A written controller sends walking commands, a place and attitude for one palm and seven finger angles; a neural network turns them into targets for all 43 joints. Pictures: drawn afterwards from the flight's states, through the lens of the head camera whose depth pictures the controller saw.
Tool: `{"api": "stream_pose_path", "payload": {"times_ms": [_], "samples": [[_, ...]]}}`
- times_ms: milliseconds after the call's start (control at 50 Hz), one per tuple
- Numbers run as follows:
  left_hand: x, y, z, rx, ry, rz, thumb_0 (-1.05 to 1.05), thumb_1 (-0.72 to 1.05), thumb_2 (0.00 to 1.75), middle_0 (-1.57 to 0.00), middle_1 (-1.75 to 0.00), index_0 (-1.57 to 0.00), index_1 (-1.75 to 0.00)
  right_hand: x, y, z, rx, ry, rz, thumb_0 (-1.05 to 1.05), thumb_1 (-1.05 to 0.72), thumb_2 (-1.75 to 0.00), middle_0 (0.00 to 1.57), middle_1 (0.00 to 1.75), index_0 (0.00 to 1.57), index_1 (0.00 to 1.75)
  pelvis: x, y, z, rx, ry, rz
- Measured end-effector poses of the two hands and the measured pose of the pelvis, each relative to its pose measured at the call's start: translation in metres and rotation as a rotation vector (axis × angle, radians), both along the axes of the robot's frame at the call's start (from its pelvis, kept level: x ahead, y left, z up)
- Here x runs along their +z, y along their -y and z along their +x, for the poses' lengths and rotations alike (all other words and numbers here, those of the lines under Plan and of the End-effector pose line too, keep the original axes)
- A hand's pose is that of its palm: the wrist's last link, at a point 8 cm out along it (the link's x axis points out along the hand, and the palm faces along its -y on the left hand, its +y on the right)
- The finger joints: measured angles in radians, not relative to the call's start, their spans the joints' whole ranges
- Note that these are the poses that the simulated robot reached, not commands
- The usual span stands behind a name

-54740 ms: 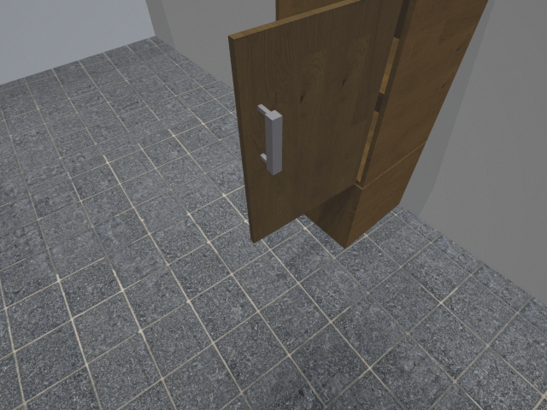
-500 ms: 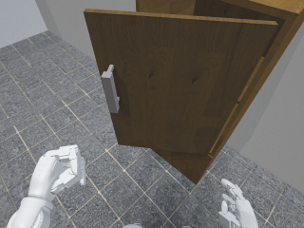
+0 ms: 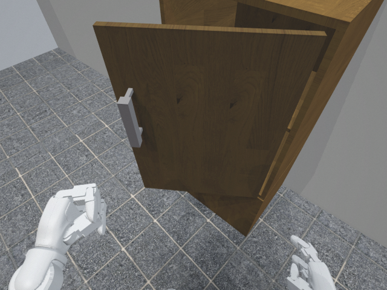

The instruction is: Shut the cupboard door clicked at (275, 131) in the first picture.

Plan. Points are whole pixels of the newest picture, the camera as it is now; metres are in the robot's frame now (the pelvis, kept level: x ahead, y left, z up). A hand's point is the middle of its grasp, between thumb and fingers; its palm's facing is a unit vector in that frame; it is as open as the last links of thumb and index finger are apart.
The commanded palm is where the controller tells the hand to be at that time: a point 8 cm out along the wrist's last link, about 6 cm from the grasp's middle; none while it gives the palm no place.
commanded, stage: raise the hand and make a fist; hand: left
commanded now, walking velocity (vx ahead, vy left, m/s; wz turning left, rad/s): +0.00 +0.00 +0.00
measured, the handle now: (133, 118) +0.48 +0.19 +0.08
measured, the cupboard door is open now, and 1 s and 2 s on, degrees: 34 34 31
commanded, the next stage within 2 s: bring the fist close to the handle in 0.02 s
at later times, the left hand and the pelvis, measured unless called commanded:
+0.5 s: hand (115, 188) +0.28 +0.17 +0.09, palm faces -0.05 -1.00 -0.03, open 3.1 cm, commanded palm +0.26 +0.23 +0.08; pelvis +0.00 -0.01 +0.00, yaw +0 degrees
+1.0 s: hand (127, 157) +0.35 +0.17 +0.09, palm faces -0.04 -1.00 -0.01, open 3.1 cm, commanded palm +0.34 +0.22 +0.08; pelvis +0.00 +0.00 +0.00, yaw -1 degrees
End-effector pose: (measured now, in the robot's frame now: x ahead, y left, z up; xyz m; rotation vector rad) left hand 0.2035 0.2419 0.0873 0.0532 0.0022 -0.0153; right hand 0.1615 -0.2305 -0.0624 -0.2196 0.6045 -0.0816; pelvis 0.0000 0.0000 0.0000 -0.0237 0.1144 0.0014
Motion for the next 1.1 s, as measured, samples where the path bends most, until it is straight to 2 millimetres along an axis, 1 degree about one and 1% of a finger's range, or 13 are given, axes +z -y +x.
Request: {"api": "stream_pose_path", "payload": {"times_ms": [160,220,320,460,700,840,920,1000,1100], "samples": [[-0.001,0.007,-0.001,-0.006,-0.004,-0.002,0.02,0.90,0.90,-1.30,-1.50,-1.30,-1.50,-0.002,0.003,0.003,0.003,0.004,0.012,0.01,-0.90,-0.90,0.21,0.30,0.21,0.30,-0.001,0.006,0.000,0.001,-0.002,0.003],[-0.002,0.007,0.004,-0.005,-0.002,0.003,0.02,0.90,0.90,-1.30,-1.50,-1.30,-1.50,-0.004,0.004,0.004,0.004,-0.003,0.010,0.01,-0.90,-0.90,0.21,0.30,0.21,0.30,-0.001,0.007,-0.001,0.004,-0.003,0.002],[-0.002,0.005,0.023,0.000,0.015,-0.005,0.02,0.90,0.90,-1.30,-1.50,-1.31,-1.50,-0.008,0.006,0.004,-0.001,-0.023,0.006,0.01,-0.90,-0.90,0.21,0.30,0.21,0.30,-0.002,0.009,0.000,0.006,-0.008,0.002],[0.000,0.011,0.054,-0.030,0.011,-0.020,0.02,0.90,0.90,-1.30,-1.50,-1.30,-1.50,-0.010,0.009,-0.001,-0.024,-0.051,0.007,0.01,-0.90,-0.90,0.21,0.30,0.21,0.30,0.001,0.007,0.003,-0.003,-0.015,0.008],[-0.001,0.015,0.081,-0.019,0.017,-0.027,0.02,0.90,0.90,-1.30,-1.50,-1.30,-1.50,-0.014,0.010,-0.010,-0.046,-0.111,0.007,0.01,-0.90,-0.90,0.21,0.30,0.21,0.30,0.003,0.003,0.006,-0.011,-0.020,0.014],[-0.004,0.017,0.107,-0.021,0.012,-0.032,0.02,0.90,0.90,-1.30,-1.50,-1.30,-1.50,-0.018,0.008,-0.014,-0.055,-0.148,0.005,0.01,-0.90,-0.90,0.21,0.30,0.21,0.30,0.003,0.001,0.004,-0.011,-0.026,0.013],[0.000,0.017,0.120,-0.022,0.021,-0.037,0.02,0.90,0.90,-1.30,-1.50,-1.30,-1.50,-0.019,0.007,-0.019,-0.067,-0.164,0.009,0.01,-0.90,-0.90,0.21,0.30,0.21,0.30,0.004,-0.001,0.004,-0.017,-0.030,0.013],[0.002,0.019,0.131,-0.027,0.027,-0.042,0.02,0.90,0.90,-1.30,-1.50,-1.30,-1.50,-0.021,0.007,-0.024,-0.075,-0.186,0.013,0.01,-0.90,-0.90,0.21,0.30,0.21,0.30,0.004,-0.002,0.005,-0.019,-0.033,0.013],[-0.002,0.023,0.145,-0.024,0.006,-0.041,0.02,0.90,0.90,-1.30,-1.50,-1.30,-1.50,-0.025,0.009,-0.033,-0.086,-0.226,0.007,0.01,-0.90,-0.90,0.21,0.30,0.21,0.30,0.004,-0.004,0.003,-0.018,-0.039,0.013]]}}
